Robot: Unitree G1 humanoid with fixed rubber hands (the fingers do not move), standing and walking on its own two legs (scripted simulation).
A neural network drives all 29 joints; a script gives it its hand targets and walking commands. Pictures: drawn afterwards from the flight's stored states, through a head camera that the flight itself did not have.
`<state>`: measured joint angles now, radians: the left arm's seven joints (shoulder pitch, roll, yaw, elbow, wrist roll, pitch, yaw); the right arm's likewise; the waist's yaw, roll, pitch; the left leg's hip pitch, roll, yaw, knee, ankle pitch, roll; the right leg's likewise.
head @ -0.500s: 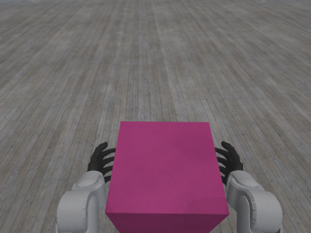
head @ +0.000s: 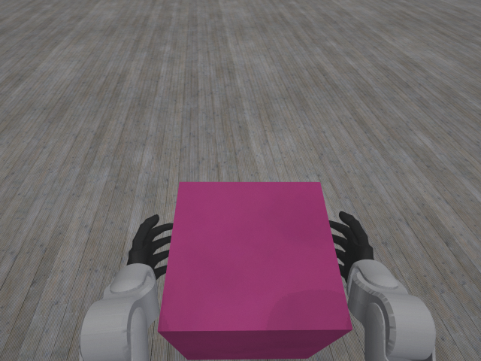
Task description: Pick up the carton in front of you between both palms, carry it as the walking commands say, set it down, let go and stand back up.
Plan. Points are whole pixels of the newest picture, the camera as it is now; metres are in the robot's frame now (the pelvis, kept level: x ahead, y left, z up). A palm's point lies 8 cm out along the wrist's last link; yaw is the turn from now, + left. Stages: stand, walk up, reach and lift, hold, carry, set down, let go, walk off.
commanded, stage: carry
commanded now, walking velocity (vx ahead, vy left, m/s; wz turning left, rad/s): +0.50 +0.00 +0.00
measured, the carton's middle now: (248, 277) +0.25 +0.00 +0.04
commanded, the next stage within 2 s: none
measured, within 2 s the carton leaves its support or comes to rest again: neither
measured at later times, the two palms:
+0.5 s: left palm (178, 151) +0.50 +0.14 +0.10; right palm (320, 148) +0.51 -0.16 +0.10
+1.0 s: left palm (187, 142) +0.55 +0.13 +0.08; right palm (320, 143) +0.55 -0.17 +0.08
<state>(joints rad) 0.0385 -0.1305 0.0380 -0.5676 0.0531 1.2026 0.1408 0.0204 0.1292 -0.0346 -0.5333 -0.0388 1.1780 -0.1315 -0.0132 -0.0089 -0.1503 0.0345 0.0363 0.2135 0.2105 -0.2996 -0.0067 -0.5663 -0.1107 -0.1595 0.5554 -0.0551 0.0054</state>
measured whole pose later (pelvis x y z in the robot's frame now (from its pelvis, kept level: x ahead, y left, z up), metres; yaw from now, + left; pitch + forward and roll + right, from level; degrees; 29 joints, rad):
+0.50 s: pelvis +0.27 -0.01 -0.01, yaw +1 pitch +2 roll +0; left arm -0.01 -0.13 0.05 -0.55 0.03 1.20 0.14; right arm -0.01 0.13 -0.04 -0.56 -0.05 1.20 -0.14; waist 0.00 -0.01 -0.10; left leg -0.37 0.05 0.19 0.45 -0.10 0.03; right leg -0.15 -0.07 -0.20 0.49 -0.36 0.01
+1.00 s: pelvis +0.31 -0.01 -0.01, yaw -1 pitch +4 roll +1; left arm -0.01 -0.13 0.05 -0.51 0.05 1.21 0.14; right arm -0.02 0.13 -0.05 -0.50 -0.04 1.20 -0.14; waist 0.00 -0.02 -0.12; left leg -0.37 0.06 0.22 0.57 -0.26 0.03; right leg -0.11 -0.08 -0.16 0.50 -0.45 0.02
